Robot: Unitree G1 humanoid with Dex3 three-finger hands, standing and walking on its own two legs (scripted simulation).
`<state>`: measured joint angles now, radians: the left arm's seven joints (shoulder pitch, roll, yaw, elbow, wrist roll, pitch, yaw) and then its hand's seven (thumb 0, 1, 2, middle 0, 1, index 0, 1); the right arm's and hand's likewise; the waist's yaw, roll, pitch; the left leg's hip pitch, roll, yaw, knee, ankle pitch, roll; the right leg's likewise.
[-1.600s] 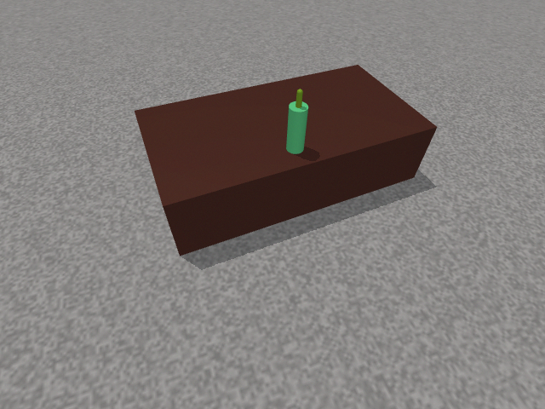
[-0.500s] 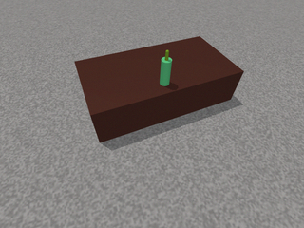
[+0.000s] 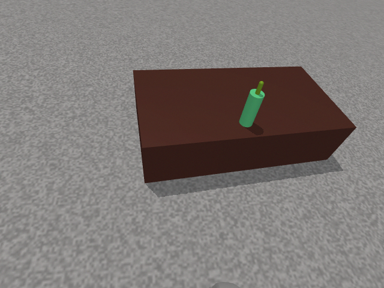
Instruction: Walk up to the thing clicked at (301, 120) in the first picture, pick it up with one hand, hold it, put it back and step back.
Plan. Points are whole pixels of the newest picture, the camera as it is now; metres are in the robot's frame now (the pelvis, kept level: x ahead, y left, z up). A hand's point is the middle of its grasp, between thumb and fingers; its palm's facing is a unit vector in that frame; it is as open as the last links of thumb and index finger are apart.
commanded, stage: walk up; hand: right
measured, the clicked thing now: (253, 103) +1.04 -0.38 -0.30
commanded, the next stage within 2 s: none
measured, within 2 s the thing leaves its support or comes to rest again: neither
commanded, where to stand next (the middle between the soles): +0.57 -0.19 m, yaw +10 degrees
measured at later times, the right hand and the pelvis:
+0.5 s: hand (317, 232) +0.30 -0.36 -0.13, palm faces -0.14 +0.90 -0.41, open 7.4 cm; pelvis +0.20 -0.09 +0.00, yaw +5 degrees
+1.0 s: hand (328, 185) +0.45 -0.46 -0.13, palm faces -0.13 +0.86 -0.49, open 7.4 cm; pelvis +0.38 -0.16 -0.02, yaw +6 degrees
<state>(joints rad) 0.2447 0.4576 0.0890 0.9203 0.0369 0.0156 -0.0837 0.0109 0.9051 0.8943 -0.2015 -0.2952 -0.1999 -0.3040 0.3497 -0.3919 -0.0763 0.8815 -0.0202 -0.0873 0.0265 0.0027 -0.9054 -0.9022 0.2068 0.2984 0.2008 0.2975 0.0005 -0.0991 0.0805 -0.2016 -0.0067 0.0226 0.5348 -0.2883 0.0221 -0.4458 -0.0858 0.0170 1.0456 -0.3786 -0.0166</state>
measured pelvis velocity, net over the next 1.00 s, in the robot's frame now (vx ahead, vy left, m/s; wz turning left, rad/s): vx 0.38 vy -0.16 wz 0.10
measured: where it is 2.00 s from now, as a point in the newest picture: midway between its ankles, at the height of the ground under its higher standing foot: (214, 232)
